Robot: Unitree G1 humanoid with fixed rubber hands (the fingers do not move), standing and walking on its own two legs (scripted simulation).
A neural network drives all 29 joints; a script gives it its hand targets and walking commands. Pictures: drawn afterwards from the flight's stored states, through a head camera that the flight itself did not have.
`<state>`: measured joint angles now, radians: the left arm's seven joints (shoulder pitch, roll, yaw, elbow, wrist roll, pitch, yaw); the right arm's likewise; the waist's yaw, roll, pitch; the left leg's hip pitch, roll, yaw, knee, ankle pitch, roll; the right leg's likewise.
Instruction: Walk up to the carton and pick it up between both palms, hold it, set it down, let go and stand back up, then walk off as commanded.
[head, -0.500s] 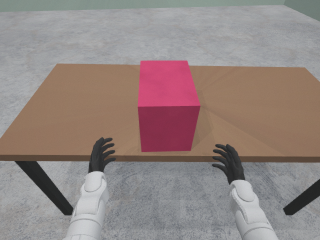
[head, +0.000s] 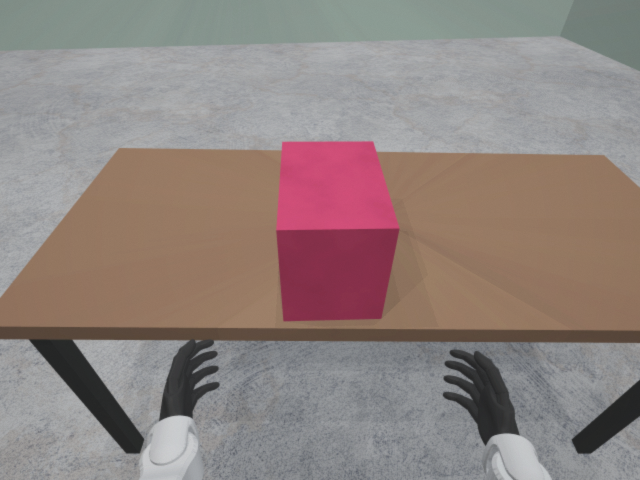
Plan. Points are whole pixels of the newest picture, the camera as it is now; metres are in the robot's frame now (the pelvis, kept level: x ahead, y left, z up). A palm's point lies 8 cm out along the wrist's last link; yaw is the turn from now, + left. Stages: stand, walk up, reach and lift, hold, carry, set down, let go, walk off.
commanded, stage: set down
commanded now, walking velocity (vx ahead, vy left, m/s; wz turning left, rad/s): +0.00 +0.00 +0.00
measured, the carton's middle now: (330, 227) +0.56 +0.00 +0.01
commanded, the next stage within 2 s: let go in 0.92 s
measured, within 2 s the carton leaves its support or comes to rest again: neither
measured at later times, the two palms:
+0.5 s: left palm (186, 411) +0.23 +0.20 -0.02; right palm (492, 423) +0.21 -0.19 -0.01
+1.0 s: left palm (191, 435) +0.22 +0.19 -0.06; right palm (492, 447) +0.19 -0.20 -0.05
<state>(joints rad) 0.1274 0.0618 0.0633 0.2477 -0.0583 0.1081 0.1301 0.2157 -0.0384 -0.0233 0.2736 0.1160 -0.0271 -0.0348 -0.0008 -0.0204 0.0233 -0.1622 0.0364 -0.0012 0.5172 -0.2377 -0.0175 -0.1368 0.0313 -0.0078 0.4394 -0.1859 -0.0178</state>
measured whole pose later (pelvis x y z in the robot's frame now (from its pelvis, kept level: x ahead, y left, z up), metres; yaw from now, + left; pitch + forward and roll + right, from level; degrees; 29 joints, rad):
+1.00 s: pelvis +0.02 +0.00 +0.00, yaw +0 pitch -5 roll -1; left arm 0.16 0.06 0.06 0.36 -0.02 0.15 0.06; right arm 0.22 -0.06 -0.03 0.47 0.12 -0.09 -0.02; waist 0.00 -0.02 0.09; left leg -0.16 0.04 0.00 0.52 -0.27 -0.02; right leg -0.14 0.03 -0.01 0.44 -0.22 -0.02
